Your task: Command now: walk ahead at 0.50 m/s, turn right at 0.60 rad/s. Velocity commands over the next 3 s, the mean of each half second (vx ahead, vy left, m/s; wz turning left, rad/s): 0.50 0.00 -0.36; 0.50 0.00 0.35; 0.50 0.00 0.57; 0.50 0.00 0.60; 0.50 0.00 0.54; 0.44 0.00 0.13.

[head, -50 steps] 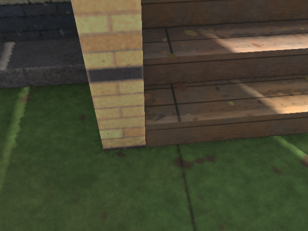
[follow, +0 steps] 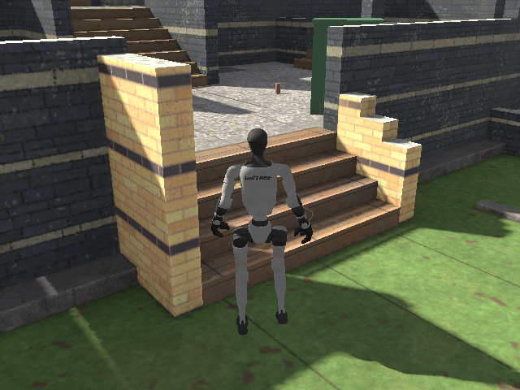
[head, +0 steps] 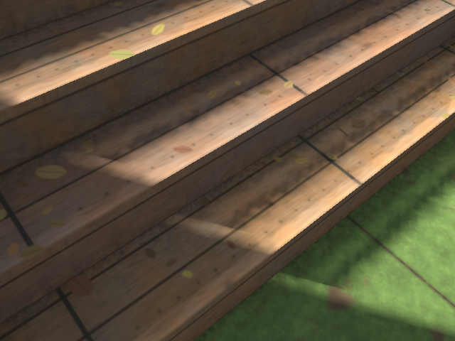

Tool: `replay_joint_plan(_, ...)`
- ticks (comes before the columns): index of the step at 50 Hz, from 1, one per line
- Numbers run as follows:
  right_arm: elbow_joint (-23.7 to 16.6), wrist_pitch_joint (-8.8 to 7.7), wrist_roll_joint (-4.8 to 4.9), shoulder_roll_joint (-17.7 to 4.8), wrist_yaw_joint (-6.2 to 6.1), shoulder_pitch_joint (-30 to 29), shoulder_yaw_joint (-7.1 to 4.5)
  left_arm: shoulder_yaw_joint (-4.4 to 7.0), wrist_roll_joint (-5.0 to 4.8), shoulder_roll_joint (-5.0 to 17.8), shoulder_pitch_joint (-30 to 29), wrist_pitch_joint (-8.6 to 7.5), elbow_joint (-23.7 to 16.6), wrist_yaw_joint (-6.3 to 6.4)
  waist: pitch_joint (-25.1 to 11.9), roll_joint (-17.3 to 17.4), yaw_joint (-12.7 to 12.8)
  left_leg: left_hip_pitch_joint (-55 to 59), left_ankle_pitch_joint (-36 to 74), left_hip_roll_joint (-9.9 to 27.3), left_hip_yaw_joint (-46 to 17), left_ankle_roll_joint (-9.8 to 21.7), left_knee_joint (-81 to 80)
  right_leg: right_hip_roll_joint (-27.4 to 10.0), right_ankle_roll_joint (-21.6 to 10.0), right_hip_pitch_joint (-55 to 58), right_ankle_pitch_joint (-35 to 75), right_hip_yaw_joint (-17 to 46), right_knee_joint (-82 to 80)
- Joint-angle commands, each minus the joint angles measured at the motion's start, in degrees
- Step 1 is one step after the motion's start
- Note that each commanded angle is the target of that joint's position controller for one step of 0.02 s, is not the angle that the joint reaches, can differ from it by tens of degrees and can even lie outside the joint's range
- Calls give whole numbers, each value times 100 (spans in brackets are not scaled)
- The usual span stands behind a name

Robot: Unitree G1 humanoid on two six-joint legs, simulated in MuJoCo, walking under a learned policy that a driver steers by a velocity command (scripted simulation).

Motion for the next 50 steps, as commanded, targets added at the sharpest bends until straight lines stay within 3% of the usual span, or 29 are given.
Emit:
replay_joint_plan(1, -255, -84, 0, -844, 13, -38, -220, 16, 28, 129, -332, -21, -730, -35, -39, 867, 18, 752, 1227, 1653, -1194, 1050, -1279, -405, 70, -1080, 442, 135, -287)
replay_joint_plan(8, 75, 50, 117, -988, -59, 262, -227, -55, 12, -102, -1142, -110, -973, -180, 27, 803, -164, 960, 1842, 1496, 37, 667, -1066, -250, 59, -712, 2011, -248, -2130)
replay_joint_plan(11, 203, 113, 185, -1109, -36, 392, -232, -27, -9, -43, -1378, -124, -1062, -262, 118, 914, -185, 1209, 1934, 1655, 91, 622, -942, -149, -81, -386, 1721, -395, -2733)
replay_joint_plan(13, 285, 179, 256, -1275, -51, 380, -275, 24, 43, 68, -1344, -133, -1107, -276, 113, 1001, -33, 1417, 2829, 1777, 126, 580, -579, 19, -273, -87, 1126, -569, -3025)
replay_joint_plan(14, 300, 219, 241, -1488, -105, 367, -336, 69, 135, 138, -1043, -134, -1079, -262, 55, 908, 229, 1437, 3867, 1877, 224, 527, -110, 137, -424, 364, 932, -641, -3266)
replay_joint_plan(15, 293, 251, 221, -1456, -153, 317, -320, 175, 173, 283, -421, -161, -888, -238, -320, 821, 615, 1367, 4621, 1687, 409, 425, 762, 387, -616, 1298, 1400, -789, -3767)
replay_joint_plan(16, 204, 215, 143, -1197, -195, 463, -229, 344, 169, 648, 377, -114, -653, -163, -766, 768, 928, 633, 4231, 1457, 527, 252, 1875, 366, -764, 2723, 1989, -530, -3792)
replay_joint_plan(17, -52, 130, -108, -619, -149, 869, -26, 469, 215, 1254, 951, -62, -541, -57, -1572, -624, 765, -1618, 709, 823, 658, -84, 4035, -1004, -1297, 5066, 3121, 1479, -3372)
replay_joint_plan(18, 85, -14, 16, -477, -59, 1289, 80, 436, 194, 1277, 1179, -66, -494, -59, -2587, -1179, 662, -2642, -2464, 210, -300, -176, 5582, -1993, -2063, 5654, 2520, 3689, -4196)
replay_joint_plan(19, 56, -58, 245, -912, -3, 765, -78, 318, 206, 874, 1117, -135, -442, -123, -2209, -404, 842, -3040, -2105, 490, -835, -145, 6107, -1838, -1846, 5134, 2044, 3230, -4363)
replay_joint_plan(20, -153, -65, 278, -868, -14, 208, -65, 249, 130, 724, 748, -176, -398, -139, -1339, -253, 728, -3202, -1591, 679, -680, -107, 5920, -1590, -1618, 4159, 2056, 2350, -4501)
replay_joint_plan(21, -164, -30, 188, -756, -56, -74, -45, 186, 87, 574, 292, -200, -383, -152, -887, 211, 492, -3013, -1123, 877, -662, -137, 5447, -1352, -1452, 3298, 2273, 1811, -4726)
replay_joint_plan(23, -59, 132, 119, -693, -100, 214, -69, 108, 137, 320, -151, -264, -349, -160, -666, -88, 72, -2211, -742, 1055, -756, -187, 4993, -1096, -1321, 2298, 2688, 1209, -5147)
replay_joint_plan(25, 96, 283, 97, -574, -117, 482, -81, 124, 154, 362, -242, -365, -186, -138, -592, -245, -73, -1941, -417, 963, -750, -300, 4775, -994, -1368, 1912, 3233, 610, -5394)
replay_joint_plan(28, 199, 437, 153, -420, -159, 431, -99, 111, 243, 304, 139, -366, 212, -49, -390, -333, 47, -2475, -428, 770, -760, -425, 5632, -1170, -1495, 2051, 2734, 359, -5708)
replay_joint_plan(30, 204, 547, 233, -247, -199, 314, -114, 39, 226, 116, 589, -262, 546, -23, -116, -419, 225, -3900, -1067, 540, -1010, -370, 7587, -1399, -1488, 2621, 1728, 558, -5654)
replay_joint_plan(34, -260, 487, 368, 271, -128, -434, 103, -186, 235, -305, 1402, -84, 1216, 68, 503, 205, 374, -6857, -1905, 351, -1261, -104, 10212, -1812, -1224, 3964, 1037, 620, -5242)
replay_joint_plan(38, -690, 444, 277, 600, 2, -927, 325, -234, 355, -163, 1593, 19, 1526, 205, 662, 221, 422, -7564, -1650, 282, -850, -216, 10483, -1675, -951, 3714, 1118, 14, -5125)
replay_joint_plan(40, -1319, 442, 285, 900, -6, -1358, 528, -298, 318, -120, 1328, 103, 1631, 330, 842, -85, 177, -7888, -1728, 404, -869, -216, 10789, -1708, -767, 3216, 1646, -232, -5235)
replay_joint_plan(41, -1686, 414, 235, 859, 14, -1705, 612, -284, 234, -9, 1211, 125, 1610, 392, 853, 66, 154, -7695, -1678, 529, -490, -262, 9805, -1415, -636, 2920, 1484, -571, -5405)
replay_joint_plan(42, -2033, 355, 152, 870, 61, -2000, 677, -300, 157, 57, 1107, 143, 1654, 513, 722, 158, 14, -7055, -1488, 826, -514, -198, 8933, -1384, -544, 2490, 1814, -714, -5739)
replay_joint_plan(43, -2124, 330, 60, 728, 140, -1919, 740, -240, 147, 267, 835, 154, 1511, 539, 414, 425, -81, -5116, -1061, 783, 147, -80, 7180, -1117, -604, 1551, 2317, -1237, -6392)
replay_joint_plan(44, -2167, 258, 61, 765, 152, -2033, 710, -189, 33, 469, 671, 96, 1417, 498, 29, 174, -119, -3248, -1044, 549, 437, 154, 6286, -1180, -668, 1148, 4772, -1291, -6496)
replay_joint_plan(45, -1944, 268, 60, 572, 146, -1689, 562, -142, 34, 723, 801, 8, 1372, 454, -616, -125, -162, -2299, -1085, -104, 1164, 341, 6586, -1264, -958, 1629, 9028, -1493, -5906)
replay_joint_plan(46, -1823, 266, 0, 367, 127, -718, 468, 2, 59, 1390, 526, -45, 1320, 395, -1175, -1080, -772, -1673, -1499, -204, 1029, 558, 6172, -1775, -1079, 2465, 12212, -1283, -4925)
replay_joint_plan(47, -1406, 293, 23, -137, 109, 304, 269, 28, 24, 1416, 280, 16, 1149, 349, -1763, -1251, -1134, -1248, -1474, -634, 711, 719, 4848, -1492, -950, 3593, 13273, -1367, -3539)
replay_joint_plan(48, -1240, 374, 20, -678, 151, 600, 75, 25, 44, 1235, 471, 8, 937, 363, -1937, -788, -1187, -83, -580, -612, -751, 982, 3637, -1214, -647, 2954, 11509, -961, -2019)
replay_joint_plan(49, -967, 422, -108, -1640, 98, 957, -168, -182, 124, 125, 627, -153, 600, 152, -2504, 2964, -524, 1628, 688, 1242, -4850, 2129, 1254, 529, 69, 741, 1537, -449, 750)
replay_joint_plan(50, -757, 447, -276, -1095, -32, 1405, -59, -47, 109, 506, 655, -394, 895, -140, -3136, 1829, -676, 1858, -60, 1446, -6209, 1869, 276, 747, -25, 509, 591, 1008, 2241)
Next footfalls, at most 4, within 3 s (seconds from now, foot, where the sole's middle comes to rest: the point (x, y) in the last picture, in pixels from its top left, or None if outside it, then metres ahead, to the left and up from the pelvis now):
0.32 right None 0.31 -0.19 -0.78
0.94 left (212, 258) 0.65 0.03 -0.60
1.54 right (228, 98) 1.11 -0.02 -0.42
2.12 left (128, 30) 1.20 0.27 -0.24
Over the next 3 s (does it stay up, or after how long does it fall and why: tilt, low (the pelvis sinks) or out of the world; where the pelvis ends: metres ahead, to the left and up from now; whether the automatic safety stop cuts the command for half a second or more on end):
stays up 1.47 0.44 0.72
